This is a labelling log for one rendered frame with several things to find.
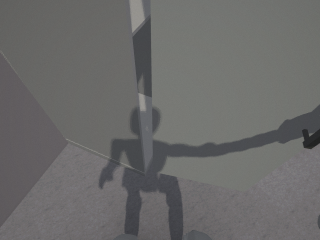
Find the fridge door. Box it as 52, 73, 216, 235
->
150, 0, 320, 192

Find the handle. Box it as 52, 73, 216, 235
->
302, 129, 320, 149

